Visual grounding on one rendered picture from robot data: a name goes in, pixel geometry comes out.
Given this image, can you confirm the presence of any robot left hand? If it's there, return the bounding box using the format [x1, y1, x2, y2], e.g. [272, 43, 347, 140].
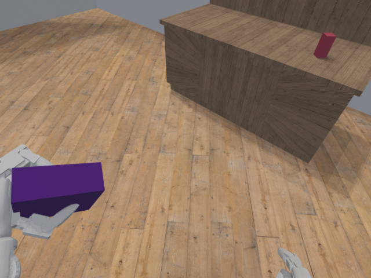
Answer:
[0, 144, 79, 240]

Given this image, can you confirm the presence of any sponge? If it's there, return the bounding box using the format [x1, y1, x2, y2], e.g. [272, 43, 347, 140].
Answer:
[11, 162, 105, 218]

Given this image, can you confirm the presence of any table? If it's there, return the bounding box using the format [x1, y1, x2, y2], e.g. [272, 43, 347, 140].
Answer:
[159, 0, 371, 163]

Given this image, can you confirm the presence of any robot left forearm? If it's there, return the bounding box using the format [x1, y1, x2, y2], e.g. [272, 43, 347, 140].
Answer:
[0, 237, 21, 278]

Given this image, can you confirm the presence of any robot right hand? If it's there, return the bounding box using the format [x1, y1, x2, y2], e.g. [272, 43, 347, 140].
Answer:
[276, 247, 312, 278]

